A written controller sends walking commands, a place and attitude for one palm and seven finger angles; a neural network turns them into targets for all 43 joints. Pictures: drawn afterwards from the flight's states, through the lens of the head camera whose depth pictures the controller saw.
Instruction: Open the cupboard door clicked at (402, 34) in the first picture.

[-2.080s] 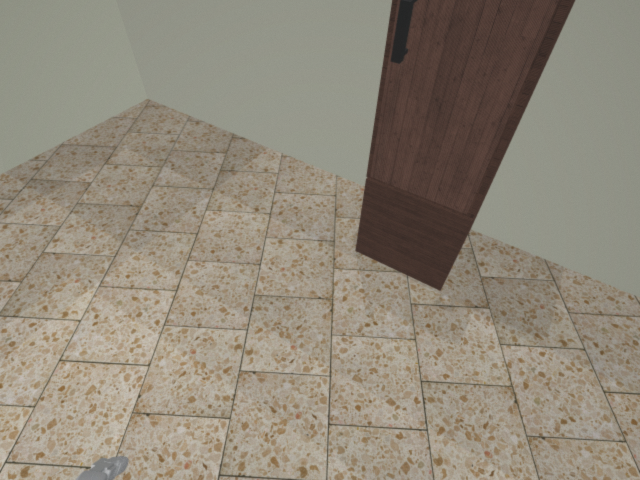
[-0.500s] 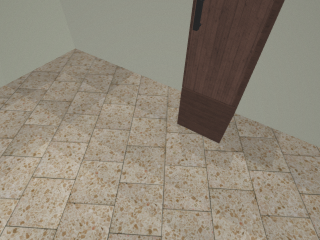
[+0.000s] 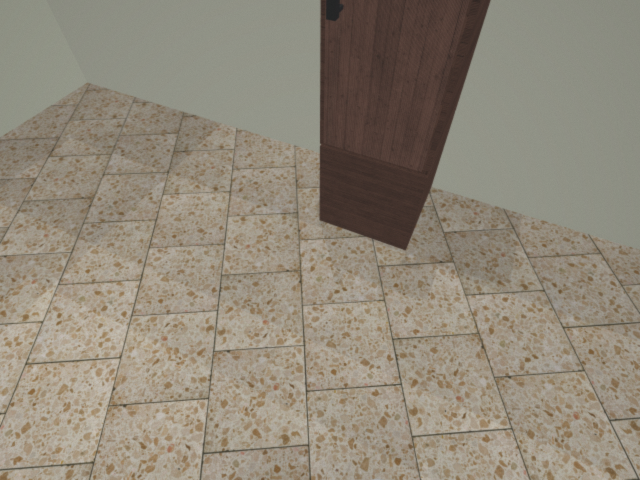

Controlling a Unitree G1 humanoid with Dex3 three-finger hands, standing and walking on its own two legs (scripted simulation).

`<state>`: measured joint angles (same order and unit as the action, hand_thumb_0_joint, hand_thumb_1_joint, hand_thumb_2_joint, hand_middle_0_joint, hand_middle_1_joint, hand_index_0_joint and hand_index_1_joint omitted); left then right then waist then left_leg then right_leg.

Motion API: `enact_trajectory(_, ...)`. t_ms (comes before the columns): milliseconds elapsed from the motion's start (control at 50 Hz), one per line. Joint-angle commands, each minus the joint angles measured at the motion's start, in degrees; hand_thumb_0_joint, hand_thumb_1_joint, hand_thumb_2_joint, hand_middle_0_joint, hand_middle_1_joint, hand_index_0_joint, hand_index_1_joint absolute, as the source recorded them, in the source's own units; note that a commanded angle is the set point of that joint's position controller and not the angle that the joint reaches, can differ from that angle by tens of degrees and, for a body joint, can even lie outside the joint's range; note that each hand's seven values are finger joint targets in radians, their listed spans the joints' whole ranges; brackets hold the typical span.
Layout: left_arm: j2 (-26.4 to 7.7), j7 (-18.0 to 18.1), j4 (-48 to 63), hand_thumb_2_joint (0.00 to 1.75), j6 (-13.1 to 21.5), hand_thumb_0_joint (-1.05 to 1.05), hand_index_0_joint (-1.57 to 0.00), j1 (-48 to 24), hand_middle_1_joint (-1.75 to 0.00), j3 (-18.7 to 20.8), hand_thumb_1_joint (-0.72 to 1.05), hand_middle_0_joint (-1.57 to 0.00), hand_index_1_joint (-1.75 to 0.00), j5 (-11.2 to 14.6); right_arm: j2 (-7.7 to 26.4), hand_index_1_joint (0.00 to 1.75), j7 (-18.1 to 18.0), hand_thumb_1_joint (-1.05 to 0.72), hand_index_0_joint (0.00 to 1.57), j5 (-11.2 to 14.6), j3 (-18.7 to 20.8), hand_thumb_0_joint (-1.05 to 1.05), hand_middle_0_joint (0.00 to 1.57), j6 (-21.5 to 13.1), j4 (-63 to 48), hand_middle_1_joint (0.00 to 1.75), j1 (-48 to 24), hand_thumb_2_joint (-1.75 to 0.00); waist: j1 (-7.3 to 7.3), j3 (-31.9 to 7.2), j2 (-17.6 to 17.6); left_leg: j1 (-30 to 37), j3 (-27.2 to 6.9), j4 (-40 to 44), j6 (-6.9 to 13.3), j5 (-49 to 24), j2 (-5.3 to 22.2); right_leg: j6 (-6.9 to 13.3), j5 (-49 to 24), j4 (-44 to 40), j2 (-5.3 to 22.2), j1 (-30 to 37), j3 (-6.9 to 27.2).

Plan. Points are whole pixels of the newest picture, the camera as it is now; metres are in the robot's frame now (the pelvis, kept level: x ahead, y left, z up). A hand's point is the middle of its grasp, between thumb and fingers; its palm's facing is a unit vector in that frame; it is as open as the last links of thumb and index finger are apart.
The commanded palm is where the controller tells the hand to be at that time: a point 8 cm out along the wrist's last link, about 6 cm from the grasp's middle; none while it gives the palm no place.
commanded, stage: turn to face it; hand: left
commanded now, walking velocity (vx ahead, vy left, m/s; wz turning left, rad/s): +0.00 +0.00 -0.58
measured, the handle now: out of the picture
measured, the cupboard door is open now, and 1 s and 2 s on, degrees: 0 0 0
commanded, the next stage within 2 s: take the last steps up to it in 0.64 s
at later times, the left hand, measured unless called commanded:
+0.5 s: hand out of the picture +0.07 +0.18 -0.15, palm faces -0.10 -0.96 -0.25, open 7.4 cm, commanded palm none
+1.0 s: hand out of the picture +0.10 +0.22 -0.16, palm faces -0.33 -0.93 -0.18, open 7.4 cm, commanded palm none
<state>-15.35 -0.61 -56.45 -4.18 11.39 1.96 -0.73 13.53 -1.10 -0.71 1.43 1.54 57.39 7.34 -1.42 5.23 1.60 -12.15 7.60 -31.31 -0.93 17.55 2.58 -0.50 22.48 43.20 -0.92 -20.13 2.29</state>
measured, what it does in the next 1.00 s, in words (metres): steps on the spot, turning right: left foot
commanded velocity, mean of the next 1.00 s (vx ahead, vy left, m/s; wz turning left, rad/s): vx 0.08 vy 0.04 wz -0.23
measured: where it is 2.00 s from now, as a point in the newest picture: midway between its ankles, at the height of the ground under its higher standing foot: (311, 426)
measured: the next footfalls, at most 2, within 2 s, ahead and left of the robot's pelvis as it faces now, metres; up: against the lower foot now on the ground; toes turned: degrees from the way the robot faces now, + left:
left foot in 0.64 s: +0.02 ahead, +0.12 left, +0.00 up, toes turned -14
right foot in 1.12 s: +0.00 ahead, -0.09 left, +0.00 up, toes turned -26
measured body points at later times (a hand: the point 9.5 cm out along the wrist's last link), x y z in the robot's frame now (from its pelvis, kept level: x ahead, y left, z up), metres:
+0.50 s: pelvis -0.01 -0.01 +0.01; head +0.01 -0.02 +0.46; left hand +0.07 +0.23 -0.13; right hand +0.03 -0.28 -0.13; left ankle -0.02 +0.14 -0.68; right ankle +0.01 -0.09 -0.73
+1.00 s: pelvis -0.01 +0.05 +0.02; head +0.00 +0.07 +0.47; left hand +0.12 +0.26 -0.14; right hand -0.12 -0.15 -0.13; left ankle -0.01 +0.13 -0.73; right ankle -0.07 -0.08 -0.68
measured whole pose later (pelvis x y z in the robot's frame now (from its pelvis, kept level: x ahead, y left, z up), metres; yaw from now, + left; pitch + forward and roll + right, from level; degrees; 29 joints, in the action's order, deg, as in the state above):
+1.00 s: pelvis -0.01 +0.05 +0.02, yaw -20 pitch +0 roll -1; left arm -11.9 -0.7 -58.5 -3.1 15.0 3.1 -1.8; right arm 8.4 -1.5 -1.4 1.1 -1.1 60.5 22.9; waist 1.9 -1.4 1.1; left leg -7.2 6.8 -21.9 4.0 15.4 -0.6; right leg -1.5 22.3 48.3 3.4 -21.7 -2.3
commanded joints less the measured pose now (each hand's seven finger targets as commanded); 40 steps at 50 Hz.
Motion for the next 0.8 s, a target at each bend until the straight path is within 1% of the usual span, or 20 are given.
enact_trajectory(0,-5.45,-0.25,5.04,0.90,1.53,0.00,-0.20,5.04,-0.30,2.46,0.90,-0.20,-0.30,-0.40,12.63,0.30,-0.81,-0.90,0.20,-0.55,3.85,0.00,0.20,-1.32,-6.22,0.30,-3.81,-0.90,-2.12,-6.56,-10.59,-1.41,-7.45,3.61,7.49,-21.62,16.91,0.08,1.35,0.13,3.32,4.69,-2.24)
enact_trajectory(20,-5.68,-0.31,4.20,0.90,1.97,0.00,-0.20,8.19,-0.30,2.82,0.90,-0.20,-0.30,-0.62,12.12,0.30,-0.67,-0.90,0.20,-0.41,3.94,0.00,0.20,-0.98,-6.36,0.30,-4.15,-0.90,-3.53,-7.03,-6.97,-4.08,-3.82,-3.77,4.41,-16.73,13.73,-0.04,-7.19,-8.33,3.13,9.35,-3.02)
enact_trajectory(40,-9.99,0.22,3.90,0.90,2.93,0.00,-0.20,10.16,-0.30,3.62,0.90,-0.20,-0.30,-1.23,8.78,0.30,-0.40,-0.90,0.20,-0.01,3.51,0.00,0.20,-0.29,-7.04,0.30,-2.68,-0.90,-3.94,-5.92,7.95,-11.11,0.52,-18.12,-0.36,-0.19,6.06,1.80,-18.42,-21.22,10.48,11.55,9.89)
enact_trajectory(60,-14.65,1.05,4.53,0.90,3.52,0.00,-0.20,10.08,-0.30,4.11,0.90,-0.20,-0.30,-1.06,5.02,0.30,-0.23,-0.90,0.20,0.08,2.72,0.00,0.20,-0.10,-9.09,0.30,-2.24,-0.90,-2.73,-4.25,19.76,-21.83,-2.55,-30.92,-2.65,17.07,-1.01,6.53,-32.21,-26.92,21.83,10.27,30.90)
enact_trajectory(80,-13.29,1.63,5.02,0.90,3.11,0.00,-0.20,9.92,-0.30,4.07,0.90,-0.20,-0.30,-0.48,6.85,0.30,-0.45,-0.90,0.20,0.15,3.12,0.00,0.20,0.30,-8.79,0.30,-1.96,-0.90,-2.61,-5.51,13.38,-19.48,-9.38,-34.32,-1.58,14.92,0.38,9.97,-26.41,-27.69,21.64,8.86,27.30)
enact_trajectory(120,-10.31,1.84,6.50,0.90,3.28,0.00,-0.20,4.23,-0.30,4.09,0.90,-0.20,-0.30,-0.52,6.65,0.30,-0.18,-0.90,0.20,0.05,3.34,0.00,0.20,0.06,-7.22,0.30,-1.56,-0.90,-0.42,-4.13,9.11,-21.15,-10.05,-36.21,-1.56,7.68,1.98,8.99,-18.52,-27.32,16.61,7.83,23.71)
enact_trajectory(180,-7.43,1.61,6.92,0.90,3.88,0.00,-0.20,3.42,-0.30,3.33,0.90,-0.20,-0.30,-0.07,5.69,0.30,-0.15,-0.90,0.20,-0.24,3.28,0.00,0.20,0.07,-5.52,0.30,0.52,-0.90,0.74,-6.34,2.71,-19.21,-9.50,-35.24,-2.60,1.82,1.91,8.90,-22.02,-25.52,13.24,9.04,17.94)
enact_trajectory(220,-7.09,1.64,6.51,0.90,3.96,0.00,-0.20,4.38,-0.30,3.53,0.90,-0.20,-0.30,-0.16,4.78,0.30,-0.19,-0.90,0.20,-0.33,3.22,0.00,0.20,0.15,-4.91,0.30,1.44,-0.90,0.47,-8.33,2.06,-18.74,-8.97,-33.64,-2.95,0.68,1.45,8.51,-22.82,-24.90,11.89,11.34,16.40)
enact_trajectory(280,-6.71,1.54,5.69,0.90,3.88,0.00,-0.20,6.46,-0.30,3.65,0.90,-0.20,-0.30,-0.23,4.50,0.30,-0.48,-0.90,0.20,-0.43,3.11,0.00,0.20,0.26,-5.37,0.30,0.54,-0.90,-0.30,-8.37,3.58,-20.09,-9.34,-31.69,-3.22,0.98,0.89,8.57,-22.87,-25.05,11.46,13.13,17.76)
enact_trajectory(440,-6.73,2.02,5.21,0.90,3.59,0.00,-0.20,7.59,-0.30,4.08,0.90,-0.20,-0.30,-0.96,3.93,0.30,-0.97,-0.90,0.20,-0.02,2.51,0.00,0.20,-0.44,-6.33,0.30,-0.43,-0.90,-1.40,-9.39,5.14,-16.17,-9.09,-19.28,-2.51,6.14,0.09,11.96,-28.24,-24.19,12.29,14.99,22.07)
enact_trajectory(520,-7.70,2.02,5.78,0.90,3.17,0.00,-0.20,4.90,-0.30,4.23,0.90,-0.20,-0.30,-1.17,3.17,0.30,-1.02,-0.90,0.20,0.46,2.30,0.00,0.20,-0.86,-6.05,0.30,2.09,-0.90,-0.23,-8.67,5.43,-9.05,-8.49,-9.68,-1.08,6.91,-1.04,11.85,-26.75,-24.35,11.75,9.95,23.37)
enact_trajectory(580,-7.40,1.81,6.32,0.90,2.74,0.00,-0.20,1.88,-0.30,4.02,0.90,-0.20,-0.30,-0.61,3.26,0.30,-1.24,-0.90,0.20,0.64,2.24,0.00,0.20,-1.46,-4.20,0.30,8.26,-0.90,2.72,-9.26,5.04,3.36,-7.05,3.81,0.04,-2.24,-2.12,7.88,-19.00,-22.93,8.24,2.31,21.32)
enact_trajectory(600,-5.94,1.73,6.73,0.90,2.72,0.00,-0.20,1.17,-0.30,3.65,0.90,-0.20,-0.30,-0.41,4.39,0.30,-1.39,-0.90,0.20,0.74,2.30,0.00,0.20,-2.03,-3.71,0.30,10.39,-0.90,3.79,-9.82,1.80,9.16,-8.85,9.00,0.64,-3.81,0.51,5.64,-14.27,-19.77,5.32,-2.14,18.30)
enact_trajectory(620,-3.12,1.45,7.67,0.90,2.48,0.00,-0.20,1.82,-0.30,3.14,0.90,-0.20,-0.30,0.00,8.01,0.30,-1.40,-0.90,0.20,0.12,2.88,0.00,0.20,-2.43,-4.19,0.30,10.66,-0.90,3.84,-8.35,-10.19,12.16,-20.63,15.95,3.96,0.59,10.57,2.98,-4.13,-10.79,-0.93,-11.15,11.93)
enact_trajectory(640,-2.10,1.24,8.20,0.90,2.44,0.00,-0.20,1.11,-0.30,3.08,0.90,-0.20,-0.30,-0.25,11.20,0.30,-1.35,-0.90,0.20,-0.30,3.39,0.00,0.20,-1.96,-5.74,0.30,8.79,-0.90,3.36,-4.70,-19.75,6.54,-30.24,19.96,7.95,-1.41,20.51,-0.23,7.76,1.55,-5.22,-14.80,2.98)
enact_trajectory(660,-3.64,1.17,7.78,0.90,2.15,0.00,-0.20,0.98,-0.30,3.72,0.90,-0.20,-0.30,-0.74,10.83,0.30,-1.35,-0.90,0.20,-0.62,2.93,0.00,0.20,-1.62,-7.02,0.30,5.61,-0.90,2.27,-2.96,-13.66,-2.16,-29.30,20.22,10.73,-0.78,22.25,-1.00,6.97,10.53,-2.73,-10.92,4.09)
enact_trajectory(680,-4.58,1.13,5.96,0.90,1.54,0.00,-0.20,2.15,-0.30,4.41,0.90,-0.20,-0.30,-1.43,7.40,0.30,-1.69,-0.90,0.20,-0.58,2.14,0.00,0.20,-2.04,-6.88,0.30,3.20,-0.90,0.63,-1.02,-13.44,-4.94,-24.82,20.75,8.43,-3.92,17.41,-1.69,2.83,14.74,-1.77,-10.39,5.26)
enact_trajectory(700,-4.45,0.71,5.34,0.90,1.46,0.00,-0.20,3.25,-0.30,4.65,0.90,-0.20,-0.30,-1.43,6.37,0.30,-1.88,-0.90,0.20,-0.56,1.64,0.00,0.20,-2.13,-7.31,0.30,1.61,-0.90,-0.58,-0.63,-11.42,-5.56,-21.29,19.33,7.96,-6.71,15.39,-1.76,1.26,18.89,-1.56,-10.45,3.94)
enact_trajectory(740,-2.09,0.38,3.78,0.90,1.74,0.00,-0.20,4.92,-0.30,3.93,0.90,-0.20,-0.30,-1.27,5.45,0.30,-1.75,-0.90,0.20,-0.81,1.24,0.00,0.20,-2.70,-6.38,0.30,3.85,-0.90,-0.54,-2.51,-8.51,-1.66,-15.00,17.74,7.28,-10.39,10.87,-2.16,-2.43,21.91,-0.70,-10.69,2.34)
enact_trajectory(780,-0.77,0.16,3.24,0.90,2.27,0.00,-0.20,5.18,-0.30,2.75,0.90,-0.20,-0.30,-1.27,5.19,0.30,-1.45,-0.90,0.20,-0.71,1.38,0.00,0.20,-3.22,-4.45,0.30,8.57,-0.90,0.96,-4.96,-9.36,5.91,-13.79,17.70,7.85,-7.52,9.36,-1.99,-3.11,20.16,-0.19,-13.32,-0.44)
